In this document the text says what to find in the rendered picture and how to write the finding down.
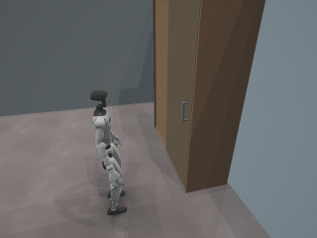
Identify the robot left foot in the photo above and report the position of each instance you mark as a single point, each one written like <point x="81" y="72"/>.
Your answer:
<point x="121" y="194"/>

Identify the robot left hand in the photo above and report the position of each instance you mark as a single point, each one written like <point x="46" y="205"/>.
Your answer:
<point x="115" y="139"/>

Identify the right robot upper arm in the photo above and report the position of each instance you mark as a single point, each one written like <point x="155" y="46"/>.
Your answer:
<point x="99" y="126"/>

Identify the right robot forearm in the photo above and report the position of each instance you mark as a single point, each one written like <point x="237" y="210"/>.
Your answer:
<point x="103" y="154"/>

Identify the robot right shin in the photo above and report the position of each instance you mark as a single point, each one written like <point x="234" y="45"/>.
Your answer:
<point x="115" y="196"/>

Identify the wardrobe door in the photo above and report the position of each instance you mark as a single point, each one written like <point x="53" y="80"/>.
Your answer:
<point x="161" y="65"/>
<point x="182" y="40"/>

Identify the robot right hand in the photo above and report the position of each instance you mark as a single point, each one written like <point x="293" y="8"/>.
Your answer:
<point x="115" y="177"/>

